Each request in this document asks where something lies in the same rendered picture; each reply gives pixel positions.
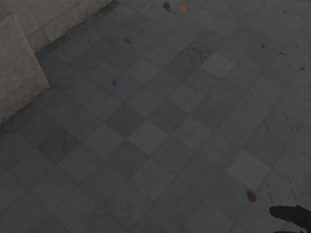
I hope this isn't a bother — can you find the right robot hand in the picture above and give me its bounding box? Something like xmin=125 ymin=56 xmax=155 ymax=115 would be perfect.
xmin=269 ymin=205 xmax=311 ymax=233

